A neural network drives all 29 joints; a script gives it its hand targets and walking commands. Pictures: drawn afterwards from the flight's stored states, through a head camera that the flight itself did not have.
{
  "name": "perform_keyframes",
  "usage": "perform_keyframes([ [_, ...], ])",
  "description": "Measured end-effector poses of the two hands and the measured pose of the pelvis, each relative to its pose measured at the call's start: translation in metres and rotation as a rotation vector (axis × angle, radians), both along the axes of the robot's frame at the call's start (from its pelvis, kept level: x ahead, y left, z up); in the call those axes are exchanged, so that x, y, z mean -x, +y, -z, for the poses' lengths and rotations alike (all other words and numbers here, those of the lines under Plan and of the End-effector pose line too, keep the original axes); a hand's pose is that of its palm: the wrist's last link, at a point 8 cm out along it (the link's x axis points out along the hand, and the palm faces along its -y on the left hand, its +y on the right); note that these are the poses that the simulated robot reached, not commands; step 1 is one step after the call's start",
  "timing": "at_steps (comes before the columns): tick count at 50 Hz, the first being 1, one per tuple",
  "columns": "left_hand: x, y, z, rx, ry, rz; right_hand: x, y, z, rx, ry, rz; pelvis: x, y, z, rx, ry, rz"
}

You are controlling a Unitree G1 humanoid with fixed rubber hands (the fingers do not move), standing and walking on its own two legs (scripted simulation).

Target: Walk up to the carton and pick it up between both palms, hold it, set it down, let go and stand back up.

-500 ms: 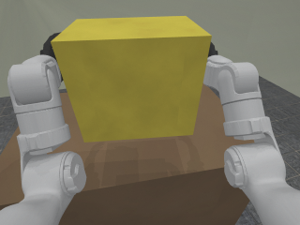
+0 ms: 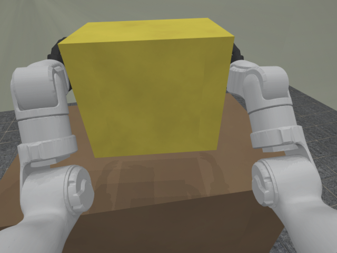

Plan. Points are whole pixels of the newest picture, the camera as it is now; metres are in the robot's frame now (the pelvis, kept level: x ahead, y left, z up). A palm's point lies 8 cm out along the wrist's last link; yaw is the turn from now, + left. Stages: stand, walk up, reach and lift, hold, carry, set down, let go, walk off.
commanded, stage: hold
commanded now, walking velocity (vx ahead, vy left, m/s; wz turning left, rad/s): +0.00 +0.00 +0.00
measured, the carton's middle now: (152, 86) +0.35 +0.01 +0.31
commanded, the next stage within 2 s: none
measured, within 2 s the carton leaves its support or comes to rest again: neither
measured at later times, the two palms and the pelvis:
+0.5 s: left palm (61, 76) +0.35 +0.18 +0.33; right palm (232, 73) +0.37 -0.16 +0.32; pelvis +0.00 +0.00 +0.00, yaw +0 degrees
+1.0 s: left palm (61, 74) +0.35 +0.18 +0.34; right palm (233, 72) +0.37 -0.16 +0.32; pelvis +0.00 +0.00 +0.00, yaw +0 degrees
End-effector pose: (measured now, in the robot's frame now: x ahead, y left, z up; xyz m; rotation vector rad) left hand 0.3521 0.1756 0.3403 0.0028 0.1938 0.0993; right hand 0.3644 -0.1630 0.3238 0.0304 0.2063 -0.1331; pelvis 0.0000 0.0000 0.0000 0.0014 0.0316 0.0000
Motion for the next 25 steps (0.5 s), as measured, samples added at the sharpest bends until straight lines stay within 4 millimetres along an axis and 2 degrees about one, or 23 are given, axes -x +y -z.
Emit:
perform_keyframes([
  [25, -0.0027, 0.0009, 0.0057, 0.006, 0.005, 0.002, -0.0022, 0.0007, 0.0009, -0.001, 0.004, 0.005, -0.0022, 0.0036, -0.0002, 0.001, 0.002, 0.002],
])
